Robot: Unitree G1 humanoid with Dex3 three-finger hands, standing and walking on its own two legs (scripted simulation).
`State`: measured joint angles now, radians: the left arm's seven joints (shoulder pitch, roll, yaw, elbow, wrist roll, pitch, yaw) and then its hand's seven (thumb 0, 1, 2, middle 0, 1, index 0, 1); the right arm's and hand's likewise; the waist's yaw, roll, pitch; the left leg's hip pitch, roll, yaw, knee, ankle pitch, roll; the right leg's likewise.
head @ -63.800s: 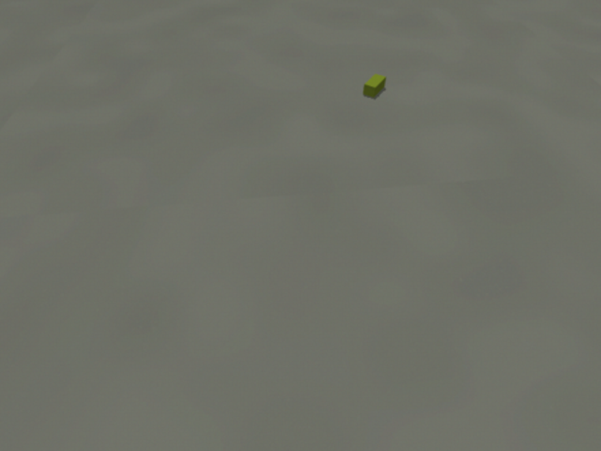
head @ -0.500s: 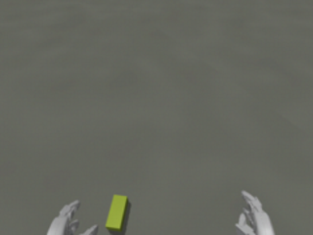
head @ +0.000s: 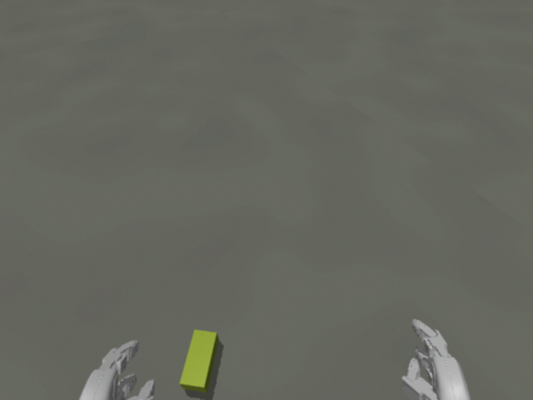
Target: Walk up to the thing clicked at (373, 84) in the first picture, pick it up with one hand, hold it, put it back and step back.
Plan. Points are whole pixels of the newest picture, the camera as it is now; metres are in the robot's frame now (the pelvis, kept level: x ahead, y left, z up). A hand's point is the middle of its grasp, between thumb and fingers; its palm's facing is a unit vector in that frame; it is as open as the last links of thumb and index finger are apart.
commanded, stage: home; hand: left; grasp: from above
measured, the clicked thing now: (200, 360) +0.39 +0.22 -0.68
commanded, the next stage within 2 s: stand in 0.76 s
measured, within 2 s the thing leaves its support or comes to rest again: neither
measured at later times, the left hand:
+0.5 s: hand (145, 399) +0.17 +0.18 -0.05, palm faces +0.05 -0.98 -0.20, open 7.4 cm
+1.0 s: hand out of the picture +0.16 +0.21 -0.08, palm faces +0.00 -0.95 -0.32, open 7.4 cm
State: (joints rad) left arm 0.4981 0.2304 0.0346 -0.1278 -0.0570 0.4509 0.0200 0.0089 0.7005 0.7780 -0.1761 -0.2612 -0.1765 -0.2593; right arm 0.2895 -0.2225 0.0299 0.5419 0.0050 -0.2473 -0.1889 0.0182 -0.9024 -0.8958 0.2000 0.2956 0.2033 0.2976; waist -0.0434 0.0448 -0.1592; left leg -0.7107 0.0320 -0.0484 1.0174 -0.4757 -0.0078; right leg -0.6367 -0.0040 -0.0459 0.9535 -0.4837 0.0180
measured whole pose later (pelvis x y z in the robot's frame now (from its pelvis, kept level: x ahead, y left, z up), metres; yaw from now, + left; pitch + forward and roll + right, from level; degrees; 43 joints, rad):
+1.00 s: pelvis -0.01 +0.00 +0.02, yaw +0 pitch +3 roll +0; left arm 0.26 0.28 0.01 0.40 0.05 0.13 0.03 0.01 0.91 0.90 -0.20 -0.30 -0.20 -0.30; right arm 0.18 -0.27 0.01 0.76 -0.08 -0.08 -0.05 0.02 -0.90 -0.90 0.20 0.30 0.20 0.30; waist 0.01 -0.01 0.00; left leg -0.52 0.00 -0.01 0.89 -0.42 0.00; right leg -0.48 -0.03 -0.01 0.88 -0.45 0.02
